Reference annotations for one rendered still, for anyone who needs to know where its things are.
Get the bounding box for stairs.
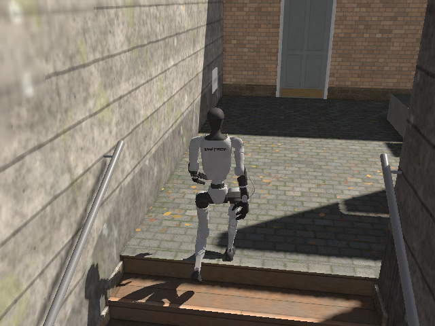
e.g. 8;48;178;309
106;255;381;326

